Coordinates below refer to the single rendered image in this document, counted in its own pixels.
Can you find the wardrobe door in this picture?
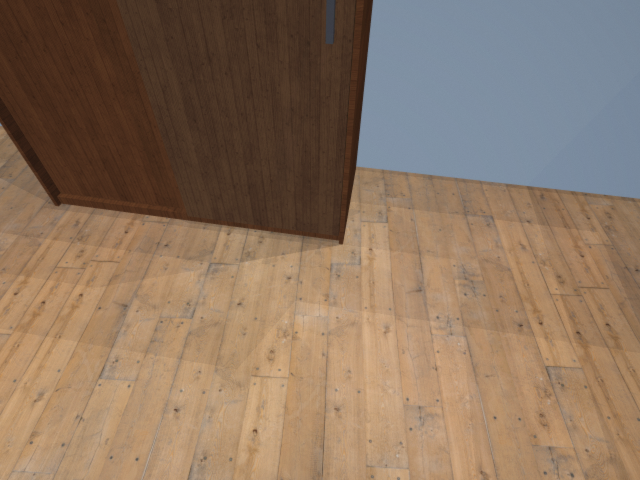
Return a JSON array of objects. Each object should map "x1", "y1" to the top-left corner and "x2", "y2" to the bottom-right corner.
[
  {"x1": 0, "y1": 0, "x2": 185, "y2": 209},
  {"x1": 116, "y1": 0, "x2": 356, "y2": 236}
]

